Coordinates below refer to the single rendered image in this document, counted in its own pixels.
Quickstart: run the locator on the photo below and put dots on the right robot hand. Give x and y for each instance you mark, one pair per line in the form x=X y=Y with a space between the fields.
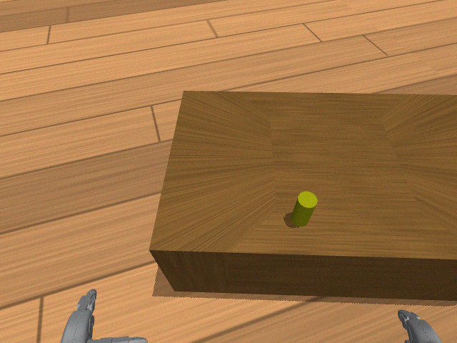
x=419 y=330

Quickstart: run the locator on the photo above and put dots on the left robot hand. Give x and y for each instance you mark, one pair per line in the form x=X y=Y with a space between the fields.
x=79 y=327

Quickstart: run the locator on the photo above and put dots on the can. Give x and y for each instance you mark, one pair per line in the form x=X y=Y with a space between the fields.
x=304 y=208

